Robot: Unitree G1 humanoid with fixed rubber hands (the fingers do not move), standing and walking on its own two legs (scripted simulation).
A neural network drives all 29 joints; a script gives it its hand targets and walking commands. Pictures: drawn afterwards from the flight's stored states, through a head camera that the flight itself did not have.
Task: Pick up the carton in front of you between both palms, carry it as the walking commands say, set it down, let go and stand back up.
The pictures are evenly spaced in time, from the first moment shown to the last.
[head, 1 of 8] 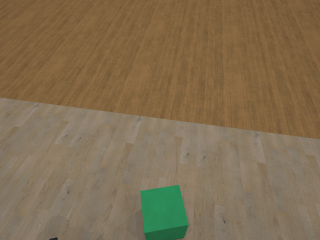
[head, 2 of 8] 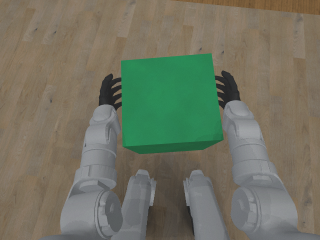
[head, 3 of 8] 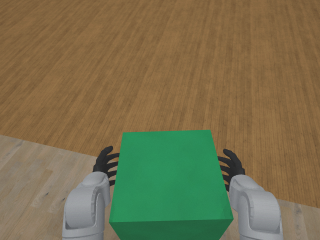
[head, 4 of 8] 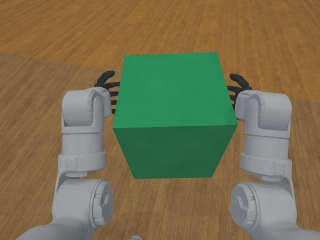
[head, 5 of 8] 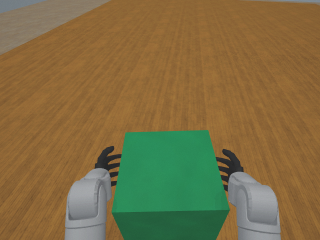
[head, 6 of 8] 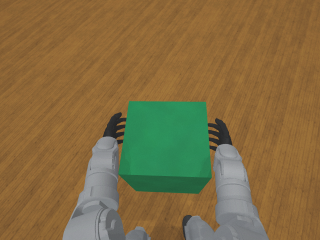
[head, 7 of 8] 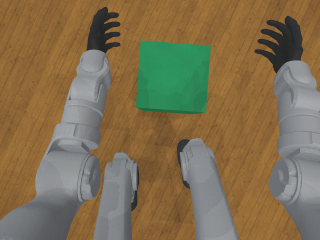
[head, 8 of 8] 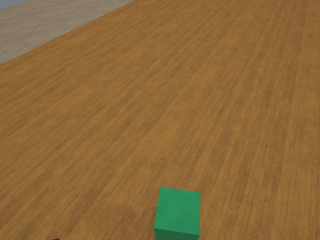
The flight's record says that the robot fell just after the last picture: no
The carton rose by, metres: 1.10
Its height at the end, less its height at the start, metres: +0.37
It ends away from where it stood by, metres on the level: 5.65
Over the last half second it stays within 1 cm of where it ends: yes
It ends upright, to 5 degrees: yes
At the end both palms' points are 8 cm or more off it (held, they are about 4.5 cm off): yes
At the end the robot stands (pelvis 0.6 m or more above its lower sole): yes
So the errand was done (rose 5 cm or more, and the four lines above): yes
